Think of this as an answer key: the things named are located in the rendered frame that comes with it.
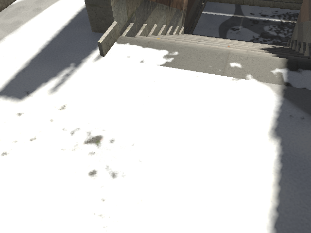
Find stairs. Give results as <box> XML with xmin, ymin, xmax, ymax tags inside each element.
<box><xmin>134</xmin><ymin>33</ymin><xmax>311</xmax><ymax>62</ymax></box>

